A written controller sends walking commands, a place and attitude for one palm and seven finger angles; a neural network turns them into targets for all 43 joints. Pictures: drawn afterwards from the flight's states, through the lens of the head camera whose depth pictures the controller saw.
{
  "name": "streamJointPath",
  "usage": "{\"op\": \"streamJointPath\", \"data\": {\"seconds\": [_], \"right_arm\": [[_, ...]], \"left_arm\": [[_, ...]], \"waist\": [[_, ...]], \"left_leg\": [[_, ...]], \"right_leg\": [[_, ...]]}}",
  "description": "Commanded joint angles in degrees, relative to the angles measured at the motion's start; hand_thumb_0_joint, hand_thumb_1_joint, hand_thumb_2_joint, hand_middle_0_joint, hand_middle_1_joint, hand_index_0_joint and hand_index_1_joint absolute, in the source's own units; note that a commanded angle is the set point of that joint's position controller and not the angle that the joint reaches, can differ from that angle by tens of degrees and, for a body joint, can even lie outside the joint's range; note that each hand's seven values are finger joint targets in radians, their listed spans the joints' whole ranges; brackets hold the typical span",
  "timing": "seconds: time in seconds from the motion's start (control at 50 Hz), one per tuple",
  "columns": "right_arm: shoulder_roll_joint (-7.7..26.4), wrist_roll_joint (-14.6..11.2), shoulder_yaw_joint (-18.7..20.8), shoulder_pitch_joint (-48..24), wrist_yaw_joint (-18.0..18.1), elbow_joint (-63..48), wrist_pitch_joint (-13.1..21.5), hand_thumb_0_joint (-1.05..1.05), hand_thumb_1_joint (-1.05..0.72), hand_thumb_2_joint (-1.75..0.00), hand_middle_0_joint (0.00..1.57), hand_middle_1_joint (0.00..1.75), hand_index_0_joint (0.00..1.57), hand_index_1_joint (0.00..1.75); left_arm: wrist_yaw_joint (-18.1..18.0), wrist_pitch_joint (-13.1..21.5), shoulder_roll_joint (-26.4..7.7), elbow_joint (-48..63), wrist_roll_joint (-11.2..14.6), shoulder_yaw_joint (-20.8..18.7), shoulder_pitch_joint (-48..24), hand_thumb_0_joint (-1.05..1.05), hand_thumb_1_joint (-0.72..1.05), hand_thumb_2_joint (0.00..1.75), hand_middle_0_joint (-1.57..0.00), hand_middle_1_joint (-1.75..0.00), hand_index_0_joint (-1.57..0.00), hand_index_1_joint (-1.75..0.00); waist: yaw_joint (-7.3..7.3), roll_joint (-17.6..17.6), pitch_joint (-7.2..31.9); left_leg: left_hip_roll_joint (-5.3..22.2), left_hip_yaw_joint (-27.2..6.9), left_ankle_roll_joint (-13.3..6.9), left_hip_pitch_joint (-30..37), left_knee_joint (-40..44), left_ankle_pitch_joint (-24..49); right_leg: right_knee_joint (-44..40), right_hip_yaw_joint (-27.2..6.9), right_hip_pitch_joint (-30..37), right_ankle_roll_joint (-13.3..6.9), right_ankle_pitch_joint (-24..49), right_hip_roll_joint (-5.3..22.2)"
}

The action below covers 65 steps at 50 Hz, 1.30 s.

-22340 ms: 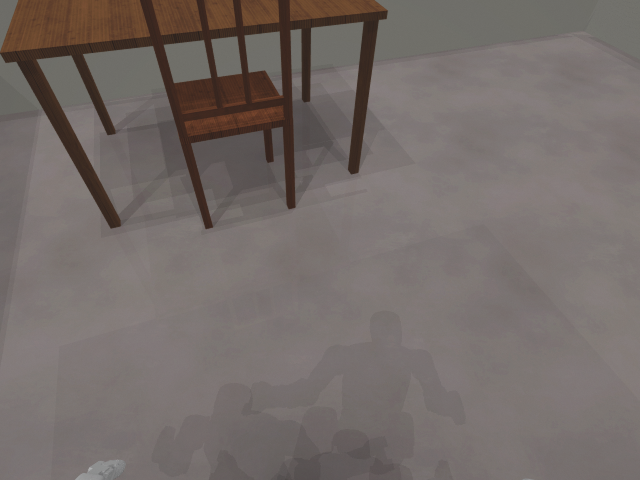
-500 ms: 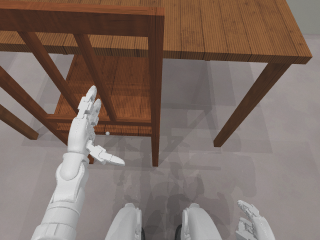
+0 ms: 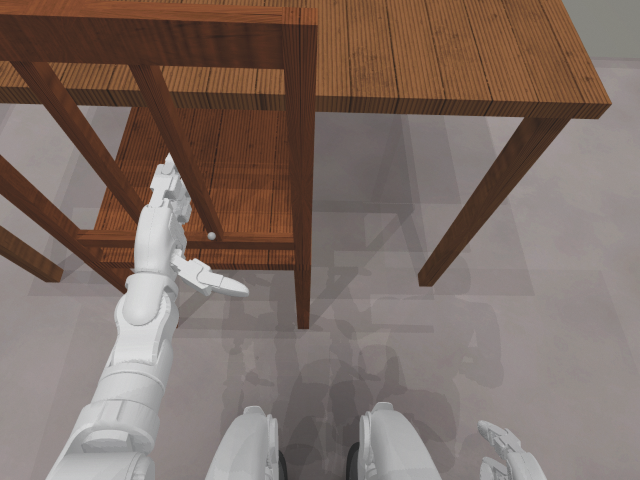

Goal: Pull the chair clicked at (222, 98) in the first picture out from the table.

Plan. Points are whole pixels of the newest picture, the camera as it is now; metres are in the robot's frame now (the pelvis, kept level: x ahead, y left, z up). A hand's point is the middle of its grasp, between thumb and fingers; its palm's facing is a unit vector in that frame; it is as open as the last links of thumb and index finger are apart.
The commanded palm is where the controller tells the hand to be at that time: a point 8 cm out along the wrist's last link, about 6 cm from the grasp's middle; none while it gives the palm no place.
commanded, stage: push the fingers through the gap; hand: left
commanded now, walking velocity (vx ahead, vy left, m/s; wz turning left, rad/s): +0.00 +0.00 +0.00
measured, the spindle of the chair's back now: (109, 172) +0.48 +0.26 +0.05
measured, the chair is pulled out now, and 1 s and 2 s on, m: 0.00 0.00 0.01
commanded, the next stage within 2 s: hook a spindle and tug to test in 0.70 s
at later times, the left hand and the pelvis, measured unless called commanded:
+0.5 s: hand (216, 210) +0.44 +0.13 +0.02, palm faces -0.02 -1.00 -0.05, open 16.9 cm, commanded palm +0.42 +0.18 +0.02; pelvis +0.00 +0.00 +0.00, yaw -1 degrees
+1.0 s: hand (219, 209) +0.44 +0.13 +0.02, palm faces -0.01 -1.00 -0.05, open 16.6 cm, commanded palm +0.42 +0.17 +0.02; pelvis +0.00 +0.00 +0.00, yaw +0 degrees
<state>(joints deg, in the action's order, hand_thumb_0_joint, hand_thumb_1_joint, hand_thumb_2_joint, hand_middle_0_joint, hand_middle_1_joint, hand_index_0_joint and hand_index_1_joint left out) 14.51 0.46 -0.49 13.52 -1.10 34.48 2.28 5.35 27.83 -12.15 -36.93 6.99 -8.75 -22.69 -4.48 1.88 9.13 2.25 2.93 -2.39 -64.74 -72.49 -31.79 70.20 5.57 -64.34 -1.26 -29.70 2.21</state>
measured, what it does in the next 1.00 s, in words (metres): stands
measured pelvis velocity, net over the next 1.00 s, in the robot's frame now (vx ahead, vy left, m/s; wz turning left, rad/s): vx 0.00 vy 0.00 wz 0.00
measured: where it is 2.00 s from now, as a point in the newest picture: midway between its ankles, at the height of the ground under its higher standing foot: outside the picture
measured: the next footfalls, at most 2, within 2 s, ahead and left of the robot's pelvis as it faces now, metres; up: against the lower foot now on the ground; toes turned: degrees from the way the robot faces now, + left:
none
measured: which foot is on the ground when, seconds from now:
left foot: down 0.00-1.00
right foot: down 0.00-1.00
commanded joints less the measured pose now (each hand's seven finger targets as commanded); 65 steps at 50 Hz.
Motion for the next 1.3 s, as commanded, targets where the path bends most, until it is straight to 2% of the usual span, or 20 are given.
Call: {"op": "streamJointPath", "data": {"seconds": [0.0, 0.04, 0.1, 0.18, 0.24, 0.34, 0.46, 0.5, 0.54, 0.58, 0.78, 0.82, 0.86, 0.94, 1.0, 1.04, 1.08, 1.1, 1.2, 1.28], "right_arm": [[8.44, -0.14, 3.5, 4.49, 0.46, -5.05, 1.66, 0.0, -0.9, -0.9, 0.2, 0.3, 0.2, 0.3], [8.62, -0.14, 3.46, 4.81, 0.45, -5.04, 1.53, 0.0, -0.9, -0.9, 0.2, 0.3, 0.2, 0.3], [8.65, -0.17, 3.41, 5.08, 0.44, -4.38, 1.22, 0.0, -0.9, -0.9, 0.2, 0.3, 0.2, 0.3], [8.88, 0.27, 3.58, 6.36, 0.42, -3.77, 1.14, 0.0, -0.9, -0.9, 0.2, 0.3, 0.2, 0.3], [9.03, 0.4, 3.58, 7.05, 0.18, -3.32, 0.66, 0.0, -0.9, -0.9, 0.2, 0.3, 0.2, 0.3], [9.09, 0.59, 3.39, 7.66, -0.22, -4.08, -0.43, 0.0, -0.9, -0.9, 0.2, 0.3, 0.2, 0.3], [8.82, 0.39, 3.65, 7.94, -0.45, -4.08, -0.93, 0.0, -0.9, -0.9, 0.2, 0.3, 0.2, 0.3], [8.91, 0.39, 3.67, 8.0, -0.43, -3.45, -1.0, 0.0, -0.9, -0.9, 0.2, 0.3, 0.2, 0.3], [9.23, 0.51, 3.74, 8.24, -0.33, -3.56, -0.98, 0.0, -0.9, -0.9, 0.2, 0.3, 0.2, 0.3], [8.81, 0.55, 3.77, 8.19, -0.49, -3.44, -1.12, 0.0, -0.9, -0.9, 0.2, 0.3, 0.2, 0.3], [8.94, 0.61, 3.84, 8.05, -0.47, -3.37, -1.65, 0.0, -0.9, -0.9, 0.2, 0.3, 0.2, 0.3], [8.71, 0.62, 3.83, 8.0, -0.48, -3.24, -1.67, 0.0, -0.9, -0.9, 0.2, 0.3, 0.2, 0.3], [9.13, 0.6, 3.79, 8.15, -0.34, -3.22, -1.77, 0.0, -0.9, -0.9, 0.2, 0.3, 0.2, 0.3], [8.88, 0.57, 3.74, 7.86, -0.44, -3.44, -1.98, 0.0, -0.9, -0.9, 0.2, 0.3, 0.2, 0.3], [8.95, 0.62, 3.66, 8.05, -0.23, -2.89, -2.25, 0.0, -0.9, -0.9, 0.2, 0.3, 0.2, 0.3], [8.93, 0.63, 3.69, 7.9, -0.22, -3.16, -2.09, 0.0, -0.9, -0.9, 0.2, 0.3, 0.2, 0.3], [9.12, 0.68, 3.79, 8.27, -0.2, -2.9, -2.21, 0.0, -0.9, -0.9, 0.2, 0.3, 0.2, 0.3], [8.92, 0.67, 3.73, 8.05, -0.22, -3.05, -2.22, 0.0, -0.9, -0.9, 0.2, 0.3, 0.2, 0.3], [8.87, 0.53, 3.48, 8.02, -0.18, -3.19, -2.31, 0.0, -0.9, -0.9, 0.2, 0.3, 0.2, 0.3], [8.75, 0.66, 3.62, 8.12, -0.37, -3.39, -2.06, 0.0, -0.9, -0.9, 0.2, 0.3, 0.2, 0.3]], "left_arm": [[0.12, 4.28, -8.32, 9.73, 0.61, -3.17, -18.42, 0.0, -0.5, 0.3, -0.06, -0.08, -0.06, -0.08], [0.27, 4.29, -9.33, 7.77, 0.54, -4.16, -18.95, 0.0, -0.5, 0.3, -0.06, -0.08, -0.06, -0.08], [0.4, 4.56, -8.22, 5.51, 0.11, -2.77, -24.33, 0.0, -0.5, 0.3, -0.06, -0.08, -0.06, -0.08], [0.06, 5.48, -9.94, 4.23, -0.19, -4.43, -28.03, 0.0, -0.5, 0.3, -0.06, -0.08, -0.06, -0.08], [-0.19, 5.36, -9.46, 1.06, -0.81, -4.01, -29.24, 0.0, -0.5, 0.3, -0.06, -0.08, -0.06, -0.08], [-0.48, 5.09, -13.04, -1.96, -1.01, -7.93, -27.54, 0.0, -0.5, 0.3, -0.06, -0.08, -0.06, -0.08], [-0.06, 6.32, -9.98, 2.08, -0.54, -4.85, -30.31, 0.0, -0.5, 0.3, -0.06, -0.08, -0.06, -0.08], [-0.33, 6.2, -9.85, 0.41, -0.45, -4.84, -30.49, 0.0, -0.5, 0.3, -0.06, -0.08, -0.06, -0.08], [-0.69, 6.64, -12.03, 0.84, -1.13, -6.39, -29.81, 0.0, -0.5, 0.3, -0.06, -0.08, -0.06, -0.08], [-0.85, 6.66, -10.0, 0.21, -1.28, -5.03, -29.41, 0.0, -0.5, 0.3, -0.06, -0.08, -0.06, -0.08], [-1.02, 6.9, -9.98, -1.9, -1.99, -4.73, -31.64, 0.0, -0.5, 0.3, -0.06, -0.08, -0.06, -0.08], [-1.0, 6.82, -8.2, -1.23, -1.7, -3.31, -33.61, 0.0, -0.5, 0.3, -0.1, -0.19, -0.1, -0.19], [-1.01, 6.72, -10.46, -2.27, -1.9, -4.92, -32.81, 0.0, -0.5, 0.3, -0.13, -0.3, -0.13, -0.3], [-1.0, 6.44, -8.04, -3.05, -2.15, -2.8, -33.67, 0.0, -0.5, 0.3, -0.2, -0.52, -0.2, -0.52], [-1.04, 6.25, -8.84, -4.87, -2.46, -3.21, -35.62, 0.0, -0.5, 0.3, -0.25, -0.68, -0.25, -0.68], [-0.9, 6.74, -8.3, -3.43, -2.56, -2.41, -37.4, 0.0, -0.5, 0.3, -0.29, -0.79, -0.29, -0.79], [-0.99, 6.7, -9.46, -3.31, -2.28, -3.66, -36.64, 0.0, -0.5, 0.3, -0.32, -0.9, -0.32, -0.9], [-0.82, 6.49, -8.18, -3.56, -2.2, -2.58, -36.14, 0.0, -0.44, 0.32, -0.34, -0.96, -0.34, -0.96], [-0.38, 6.2, -9.75, -4.38, -1.87, -3.89, -34.92, 0.0, -0.16, 0.44, -0.43, -1.23, -0.43, -1.23], [-0.28, 6.6, -9.1, -2.35, -1.59, -3.63, -34.45, 0.0, 0.06, 0.54, -0.5, -1.45, -0.5, -1.45]], "waist": [[-1.52, 0.66, 25.39], [-1.45, 0.34, 25.03], [-2.92, 0.69, 23.67], [-2.9, 2.42, 27.67], [-3.43, 2.96, 26.97], [-2.16, 0.84, 28.14], [-3.39, 2.4, 28.83], [-3.87, 1.41, 26.54], [-2.87, 3.19, 27.42], [-3.3, 2.09, 27.52], [-3.72, 1.71, 26.45], [-4.51, 2.03, 26.97], [-4.01, 1.73, 26.92], [-4.37, 3.09, 26.25], [-5.2, 0.68, 25.44], [-5.05, 3.27, 26.84], [-4.71, 2.16, 28.19], [-4.89, 2.56, 28.28], [-4.42, 1.01, 26.77], [-3.92, 3.66, 28.97]], "left_leg": [[-1.77, -5.28, 1.39, 16.4, 9.05, 19.65], [-1.78, -5.42, 1.36, 15.63, 9.07, 19.39], [-1.75, -5.47, 1.31, 14.92, 8.87, 16.93], [-1.66, -5.89, 1.45, 17.54, 8.2, 19.72], [-1.42, -6.27, 1.57, 17.88, 8.07, 21.23], [-1.96, -5.15, 1.18, 13.9, 8.1, 20.09], [-1.5, -5.49, 1.27, 17.32, 8.42, 20.93], [-1.56, -5.46, 1.24, 16.11, 8.51, 19.06], [-1.48, -5.71, 1.42, 17.14, 8.78, 19.94], [-1.43, -5.74, 1.46, 17.61, 8.7, 20.62], [-1.59, -5.77, 1.28, 16.35, 8.19, 19.17], [-1.65, -5.69, 1.14, 16.8, 7.88, 19.1], [-1.63, -5.92, 1.25, 16.49, 7.87, 19.25], [-1.78, -6.01, 1.17, 16.8, 7.9, 18.58], [-1.84, -5.96, 0.91, 15.07, 7.54, 16.72], [-1.86, -6.14, 0.97, 16.47, 7.49, 16.73], [-1.72, -6.42, 1.09, 17.67, 7.6, 18.23], [-1.88, -6.01, 1.01, 17.4, 7.47, 18.31], [-2.03, -5.67, 0.83, 14.54, 7.71, 16.63], [-1.9, -5.85, 1.12, 17.4, 7.8, 19.11]], "right_leg": [[-8.14, -4.01, 14.75, -0.22, 16.65, -2.15], [-8.0, -3.96, 14.7, -0.31, 16.3, -2.32], [-8.38, -4.08, 12.5, -0.11, 14.02, -2.31], [-7.63, -3.97, 12.27, -0.28, 15.42, -2.45], [-7.15, -3.53, 10.55, -0.33, 15.95, -2.59], [-7.41, -4.45, 15.28, -0.23, 17.43, -2.71], [-7.92, -4.14, 13.57, -0.12, 17.36, -2.76], [-8.53, -4.15, 12.85, 0.0, 15.8, -2.82], [-7.85, -3.92, 12.42, -0.35, 15.8, -2.82], [-7.91, -3.76, 12.37, -0.19, 16.34, -2.77], [-7.72, -3.96, 11.46, -0.17, 15.45, -2.68], [-7.94, -3.97, 11.13, -0.06, 15.57, -2.66], [-7.58, -3.93, 11.0, -0.17, 15.52, -2.67], [-7.76, -3.82, 9.78, -0.27, 14.47, -2.73], [-8.22, -4.06, 9.97, 0.01, 13.48, -2.72], [-7.9, -4.05, 9.05, -0.21, 12.84, -2.67], [-7.87, -3.81, 9.76, -0.22, 13.89, -2.74], [-8.15, -4.01, 10.25, -0.15, 14.31, -2.73], [-8.59, -4.44, 12.18, -0.14, 13.73, -2.85], [-8.14, -4.09, 11.73, -0.32, 15.12, -2.83]]}}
